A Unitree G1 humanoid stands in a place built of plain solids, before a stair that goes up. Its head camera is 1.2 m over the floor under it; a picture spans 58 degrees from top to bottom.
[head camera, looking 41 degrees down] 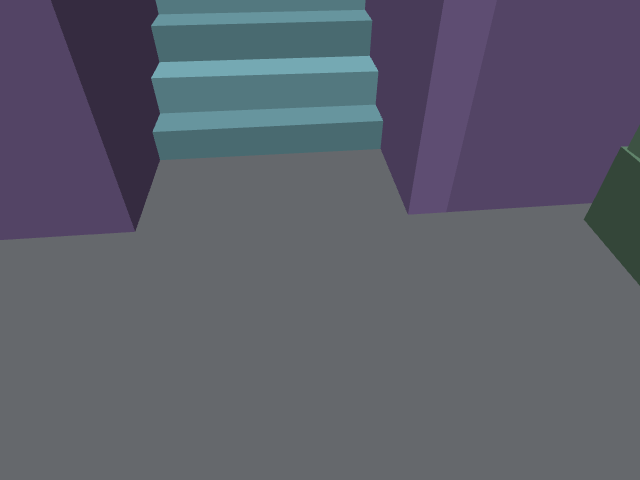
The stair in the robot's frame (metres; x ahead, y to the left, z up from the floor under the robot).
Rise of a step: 0.19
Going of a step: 0.24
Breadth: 1.20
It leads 6 degrees to the left of straight ahead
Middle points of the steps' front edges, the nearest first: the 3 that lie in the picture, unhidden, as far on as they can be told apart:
2.09 0.26 0.17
2.31 0.28 0.36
2.56 0.31 0.54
